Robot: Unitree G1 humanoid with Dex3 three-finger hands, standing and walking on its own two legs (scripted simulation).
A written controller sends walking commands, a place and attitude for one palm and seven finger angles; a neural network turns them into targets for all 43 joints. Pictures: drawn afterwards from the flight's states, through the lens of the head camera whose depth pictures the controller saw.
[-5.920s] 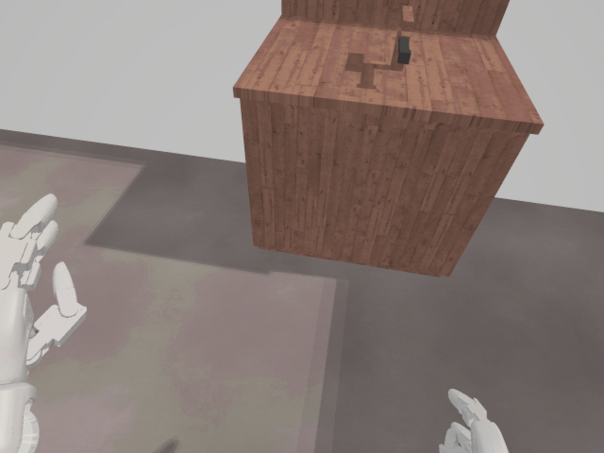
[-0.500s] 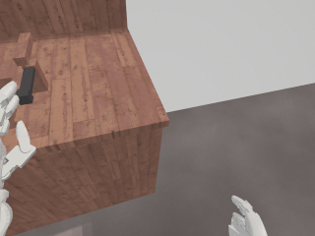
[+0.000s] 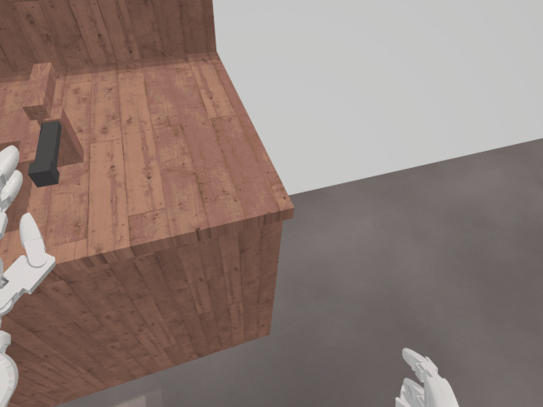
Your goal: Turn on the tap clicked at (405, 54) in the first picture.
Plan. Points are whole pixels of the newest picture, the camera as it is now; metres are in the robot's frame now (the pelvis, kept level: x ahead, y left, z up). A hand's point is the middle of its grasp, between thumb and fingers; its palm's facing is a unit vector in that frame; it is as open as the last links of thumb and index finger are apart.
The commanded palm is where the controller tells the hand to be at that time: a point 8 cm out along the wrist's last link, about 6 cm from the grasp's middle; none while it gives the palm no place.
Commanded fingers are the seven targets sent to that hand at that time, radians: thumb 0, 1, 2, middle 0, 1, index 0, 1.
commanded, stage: shuffle to correct the standing spot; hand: left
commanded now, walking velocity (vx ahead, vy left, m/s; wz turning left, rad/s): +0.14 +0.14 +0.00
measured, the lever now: (44, 173) +0.39 +0.37 +0.12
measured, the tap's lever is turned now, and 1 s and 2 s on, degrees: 0 0 0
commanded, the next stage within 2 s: come to a stop and stand still in 0.30 s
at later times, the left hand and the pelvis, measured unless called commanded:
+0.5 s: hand (14, 227) +0.25 +0.29 +0.19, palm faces +0.44 -0.81 -0.39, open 7.4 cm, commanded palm +0.19 +0.33 +0.20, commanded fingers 0.00 0.90 0.90 -0.20 -0.30 -0.20 -0.30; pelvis +0.04 +0.05 +0.00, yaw +1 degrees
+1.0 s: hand out of the picture +0.28 +0.35 +0.23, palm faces +0.51 -0.74 -0.43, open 7.4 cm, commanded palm +0.19 +0.35 +0.20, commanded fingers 0.00 0.90 0.90 -0.20 -0.30 -0.20 -0.30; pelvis +0.04 +0.06 +0.02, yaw +2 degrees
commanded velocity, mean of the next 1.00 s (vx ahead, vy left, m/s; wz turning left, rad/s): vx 0.01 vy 0.01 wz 0.00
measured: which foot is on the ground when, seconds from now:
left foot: down 0.00-0.16, up 0.18-0.46, down 0.48-1.00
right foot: up 0.00-0.14, down 0.16-1.00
